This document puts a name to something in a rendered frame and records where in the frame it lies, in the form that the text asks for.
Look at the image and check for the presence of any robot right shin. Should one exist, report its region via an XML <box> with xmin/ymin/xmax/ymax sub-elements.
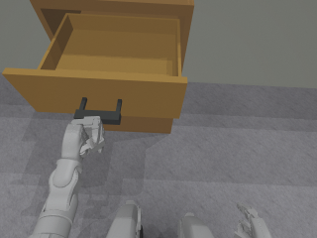
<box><xmin>184</xmin><ymin>212</ymin><xmax>194</xmax><ymax>217</ymax></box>

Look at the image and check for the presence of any robot right hand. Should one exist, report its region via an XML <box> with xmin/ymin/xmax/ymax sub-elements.
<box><xmin>234</xmin><ymin>202</ymin><xmax>272</xmax><ymax>238</ymax></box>

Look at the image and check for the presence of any robot left hand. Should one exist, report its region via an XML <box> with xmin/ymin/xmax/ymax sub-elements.
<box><xmin>61</xmin><ymin>116</ymin><xmax>106</xmax><ymax>163</ymax></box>

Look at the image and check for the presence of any cabinet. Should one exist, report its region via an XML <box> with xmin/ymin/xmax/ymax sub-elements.
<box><xmin>30</xmin><ymin>0</ymin><xmax>195</xmax><ymax>134</ymax></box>

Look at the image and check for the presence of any robot left forearm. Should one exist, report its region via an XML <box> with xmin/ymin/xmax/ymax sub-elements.
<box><xmin>28</xmin><ymin>158</ymin><xmax>84</xmax><ymax>238</ymax></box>

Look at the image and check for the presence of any drawer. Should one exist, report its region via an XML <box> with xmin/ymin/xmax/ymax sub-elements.
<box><xmin>2</xmin><ymin>13</ymin><xmax>188</xmax><ymax>119</ymax></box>

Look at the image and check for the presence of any right robot thigh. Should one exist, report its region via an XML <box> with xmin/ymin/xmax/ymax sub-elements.
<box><xmin>177</xmin><ymin>215</ymin><xmax>215</xmax><ymax>238</ymax></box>

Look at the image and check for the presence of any handle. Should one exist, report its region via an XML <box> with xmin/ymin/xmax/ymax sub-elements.
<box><xmin>73</xmin><ymin>97</ymin><xmax>122</xmax><ymax>125</ymax></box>

